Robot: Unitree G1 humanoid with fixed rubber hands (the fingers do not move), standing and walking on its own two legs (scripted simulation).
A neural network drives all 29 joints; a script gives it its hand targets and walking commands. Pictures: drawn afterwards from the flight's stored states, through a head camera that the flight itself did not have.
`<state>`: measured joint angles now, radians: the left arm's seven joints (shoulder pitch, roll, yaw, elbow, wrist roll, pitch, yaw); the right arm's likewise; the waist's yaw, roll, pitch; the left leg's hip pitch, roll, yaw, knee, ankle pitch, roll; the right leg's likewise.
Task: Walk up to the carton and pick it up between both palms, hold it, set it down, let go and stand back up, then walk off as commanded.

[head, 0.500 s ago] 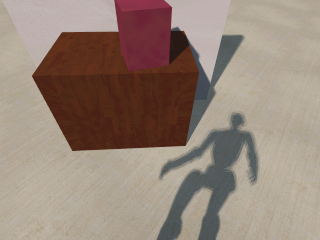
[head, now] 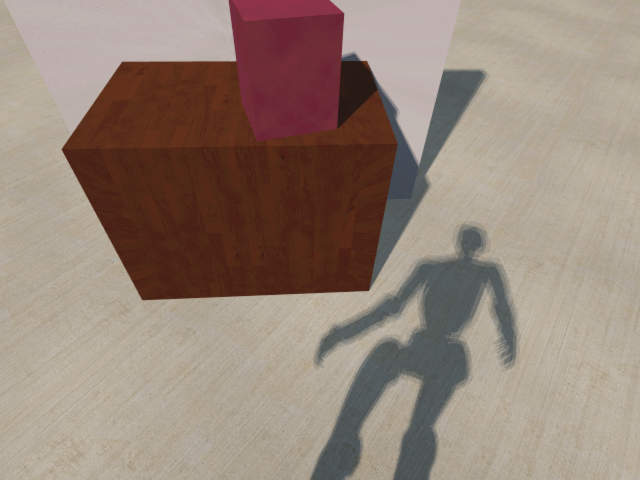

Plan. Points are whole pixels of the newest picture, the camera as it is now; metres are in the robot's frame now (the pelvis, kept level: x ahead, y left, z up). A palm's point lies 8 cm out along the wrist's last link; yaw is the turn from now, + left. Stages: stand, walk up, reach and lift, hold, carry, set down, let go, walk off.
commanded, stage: stand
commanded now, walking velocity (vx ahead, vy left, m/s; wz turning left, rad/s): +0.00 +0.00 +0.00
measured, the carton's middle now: (285, 64) +1.12 +0.12 +0.04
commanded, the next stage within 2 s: none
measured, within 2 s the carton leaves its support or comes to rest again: neither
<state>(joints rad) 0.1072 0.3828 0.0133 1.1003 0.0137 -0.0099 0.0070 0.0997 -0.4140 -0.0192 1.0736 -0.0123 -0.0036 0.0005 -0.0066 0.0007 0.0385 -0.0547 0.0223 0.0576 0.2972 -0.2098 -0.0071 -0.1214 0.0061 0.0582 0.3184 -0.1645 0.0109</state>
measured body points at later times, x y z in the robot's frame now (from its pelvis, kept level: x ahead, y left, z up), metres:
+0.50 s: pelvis +0.00 +0.00 +0.00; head +0.01 +0.00 +0.45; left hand +0.10 +0.32 -0.12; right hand +0.09 -0.32 -0.12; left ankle -0.03 +0.12 -0.75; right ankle +0.01 -0.13 -0.75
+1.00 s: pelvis +0.00 +0.00 +0.00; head +0.02 +0.00 +0.45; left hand +0.10 +0.32 -0.12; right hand +0.09 -0.32 -0.12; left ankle -0.03 +0.12 -0.75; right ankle +0.01 -0.13 -0.75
